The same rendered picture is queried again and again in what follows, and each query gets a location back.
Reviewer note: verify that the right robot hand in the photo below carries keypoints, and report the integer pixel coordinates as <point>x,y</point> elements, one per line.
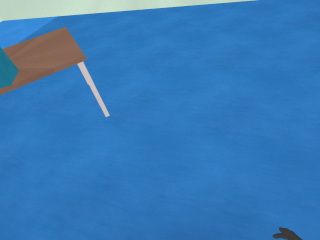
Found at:
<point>286,234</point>

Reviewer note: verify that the carton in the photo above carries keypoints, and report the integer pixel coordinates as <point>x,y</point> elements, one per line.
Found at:
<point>8,70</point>

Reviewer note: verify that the table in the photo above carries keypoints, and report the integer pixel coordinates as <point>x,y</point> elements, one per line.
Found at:
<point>47,54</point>

